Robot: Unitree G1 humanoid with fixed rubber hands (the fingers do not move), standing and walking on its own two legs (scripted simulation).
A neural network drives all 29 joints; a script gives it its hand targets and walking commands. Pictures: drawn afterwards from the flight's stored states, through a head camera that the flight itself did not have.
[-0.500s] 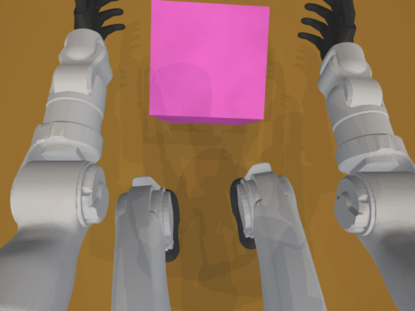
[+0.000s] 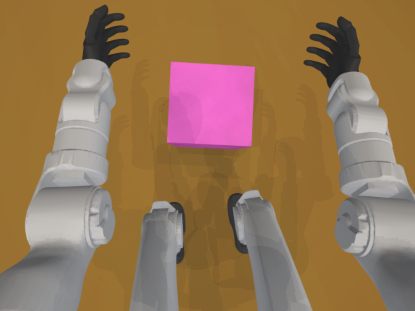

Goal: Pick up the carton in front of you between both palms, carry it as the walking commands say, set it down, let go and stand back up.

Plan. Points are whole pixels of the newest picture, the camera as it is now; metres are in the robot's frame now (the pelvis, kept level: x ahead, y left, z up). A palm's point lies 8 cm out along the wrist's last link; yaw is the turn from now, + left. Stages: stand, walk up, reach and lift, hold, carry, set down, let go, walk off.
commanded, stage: set down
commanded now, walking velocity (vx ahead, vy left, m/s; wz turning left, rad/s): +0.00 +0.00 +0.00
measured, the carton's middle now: (208, 113) +0.50 -0.04 -0.43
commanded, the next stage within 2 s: let go in 0.18 s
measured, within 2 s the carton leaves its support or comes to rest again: neither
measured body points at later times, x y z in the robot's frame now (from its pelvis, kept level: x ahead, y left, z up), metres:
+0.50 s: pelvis +0.04 -0.01 +0.13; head +0.30 -0.01 +0.50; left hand +0.46 +0.18 +0.01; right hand +0.43 -0.25 +0.01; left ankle +0.08 +0.11 -0.52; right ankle +0.09 -0.12 -0.52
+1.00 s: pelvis +0.10 +0.00 +0.21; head +0.18 +0.01 +0.66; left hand +0.32 +0.22 +0.12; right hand +0.28 -0.24 +0.13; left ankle +0.08 +0.11 -0.52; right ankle +0.09 -0.12 -0.52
